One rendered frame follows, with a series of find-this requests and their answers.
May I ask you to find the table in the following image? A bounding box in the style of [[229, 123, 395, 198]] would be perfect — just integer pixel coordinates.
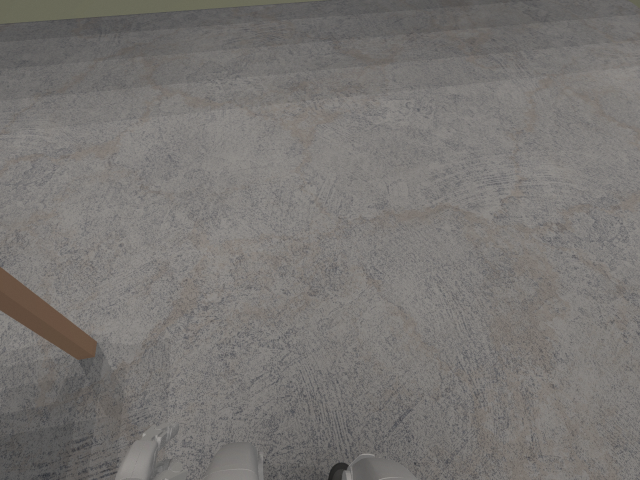
[[0, 267, 97, 360]]

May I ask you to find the robot right shin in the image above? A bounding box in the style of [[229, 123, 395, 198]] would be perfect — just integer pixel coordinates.
[[349, 454, 375, 466]]

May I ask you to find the robot left hand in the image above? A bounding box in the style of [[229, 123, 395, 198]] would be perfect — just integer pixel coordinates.
[[115, 421, 187, 480]]

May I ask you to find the robot left thigh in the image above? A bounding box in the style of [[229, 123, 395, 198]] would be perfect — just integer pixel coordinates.
[[202, 442, 264, 480]]

